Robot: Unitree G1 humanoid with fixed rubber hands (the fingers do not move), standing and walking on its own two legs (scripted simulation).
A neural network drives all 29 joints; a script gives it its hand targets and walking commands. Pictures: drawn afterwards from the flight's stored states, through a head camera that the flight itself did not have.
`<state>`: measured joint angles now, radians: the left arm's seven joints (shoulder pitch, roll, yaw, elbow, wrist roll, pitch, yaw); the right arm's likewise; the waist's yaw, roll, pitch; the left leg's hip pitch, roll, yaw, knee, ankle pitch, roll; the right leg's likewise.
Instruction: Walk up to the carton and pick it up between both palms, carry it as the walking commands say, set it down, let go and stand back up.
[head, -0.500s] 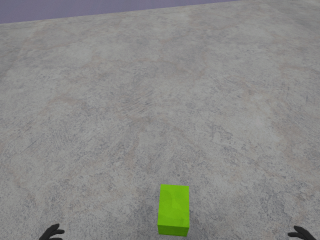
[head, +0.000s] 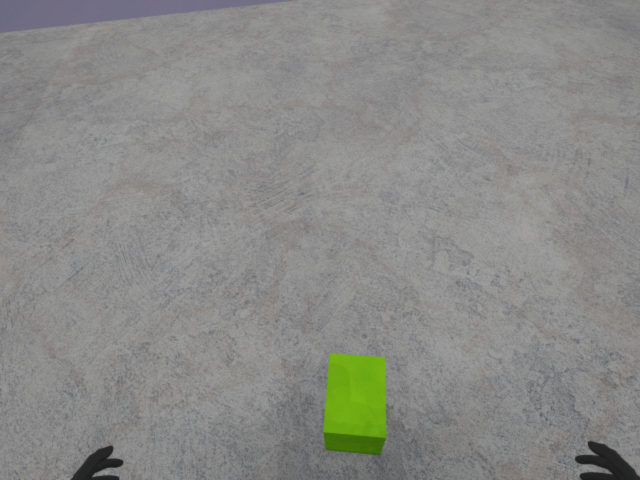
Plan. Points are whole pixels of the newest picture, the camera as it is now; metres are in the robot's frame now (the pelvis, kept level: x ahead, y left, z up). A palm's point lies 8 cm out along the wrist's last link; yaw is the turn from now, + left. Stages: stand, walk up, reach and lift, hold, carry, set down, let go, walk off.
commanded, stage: walk up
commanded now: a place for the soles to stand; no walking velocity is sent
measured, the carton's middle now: (354, 404) +0.42 -0.03 -0.67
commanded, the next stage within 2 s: reach and lift in 1.56 s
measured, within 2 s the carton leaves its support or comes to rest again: neither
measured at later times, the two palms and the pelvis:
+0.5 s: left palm out of the picture +0.07 +0.35 -0.11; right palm out of the picture +0.07 -0.32 -0.10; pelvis -0.02 +0.01 -0.01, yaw -1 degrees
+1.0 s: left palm out of the picture +0.12 +0.33 -0.08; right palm out of the picture +0.08 -0.32 -0.08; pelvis -0.03 +0.02 +0.01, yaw -6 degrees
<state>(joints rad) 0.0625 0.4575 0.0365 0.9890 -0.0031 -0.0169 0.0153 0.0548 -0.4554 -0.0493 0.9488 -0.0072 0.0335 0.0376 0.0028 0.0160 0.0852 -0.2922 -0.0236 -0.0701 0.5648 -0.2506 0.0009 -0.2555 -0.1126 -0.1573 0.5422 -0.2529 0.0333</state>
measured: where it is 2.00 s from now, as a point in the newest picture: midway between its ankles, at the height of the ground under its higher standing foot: outside the picture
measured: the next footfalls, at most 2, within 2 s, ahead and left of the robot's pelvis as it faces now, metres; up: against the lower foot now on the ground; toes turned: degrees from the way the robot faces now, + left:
none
